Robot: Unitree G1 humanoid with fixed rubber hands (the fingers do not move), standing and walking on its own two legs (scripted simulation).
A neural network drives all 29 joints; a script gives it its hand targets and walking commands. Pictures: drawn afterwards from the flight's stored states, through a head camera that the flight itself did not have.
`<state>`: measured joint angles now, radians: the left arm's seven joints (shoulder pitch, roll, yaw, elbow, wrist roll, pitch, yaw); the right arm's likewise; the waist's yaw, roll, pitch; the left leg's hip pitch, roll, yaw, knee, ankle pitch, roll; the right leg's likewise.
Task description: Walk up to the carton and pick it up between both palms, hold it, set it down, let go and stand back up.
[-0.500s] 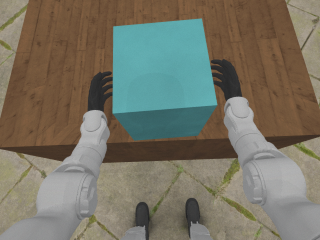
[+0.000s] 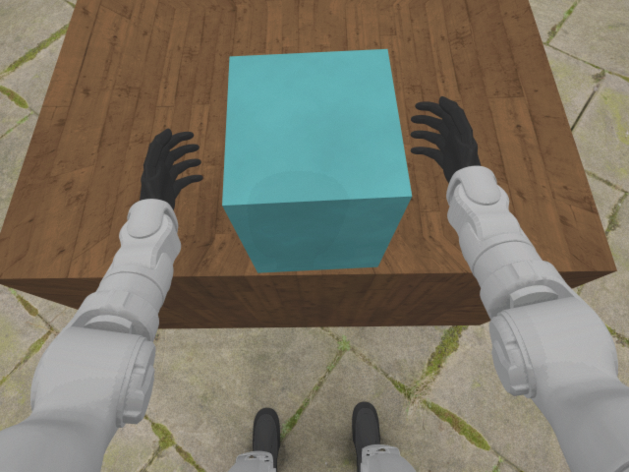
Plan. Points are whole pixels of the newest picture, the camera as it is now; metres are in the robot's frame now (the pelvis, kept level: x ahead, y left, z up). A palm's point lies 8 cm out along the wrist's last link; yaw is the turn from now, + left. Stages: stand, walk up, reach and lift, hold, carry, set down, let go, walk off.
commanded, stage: set down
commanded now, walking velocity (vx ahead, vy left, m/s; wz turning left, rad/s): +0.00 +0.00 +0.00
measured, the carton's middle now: (313, 176) +0.50 +0.00 -0.05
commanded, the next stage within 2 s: none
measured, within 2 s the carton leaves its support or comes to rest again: neither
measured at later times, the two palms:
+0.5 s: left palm (164, 247) +0.38 +0.18 +0.01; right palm (499, 220) +0.39 -0.22 +0.02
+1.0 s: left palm (168, 333) +0.28 +0.18 -0.03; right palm (487, 319) +0.28 -0.20 -0.02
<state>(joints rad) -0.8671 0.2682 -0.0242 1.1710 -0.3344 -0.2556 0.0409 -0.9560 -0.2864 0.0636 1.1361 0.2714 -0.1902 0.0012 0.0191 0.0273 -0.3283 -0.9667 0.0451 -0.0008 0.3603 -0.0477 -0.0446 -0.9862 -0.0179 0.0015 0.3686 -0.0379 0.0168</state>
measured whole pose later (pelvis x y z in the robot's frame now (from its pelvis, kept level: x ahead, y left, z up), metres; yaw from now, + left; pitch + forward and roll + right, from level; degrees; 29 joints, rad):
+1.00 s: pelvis +0.03 +0.01 +0.02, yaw +1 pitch +13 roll +0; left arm -0.09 0.02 0.02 0.75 -0.06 -0.40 0.11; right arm -0.12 -0.19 0.03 0.86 0.19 -0.54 0.02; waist -0.01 -0.01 -0.09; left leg -0.47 0.02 -0.01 0.41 -0.18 -0.03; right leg -0.48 -0.04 -0.01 0.42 -0.17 0.02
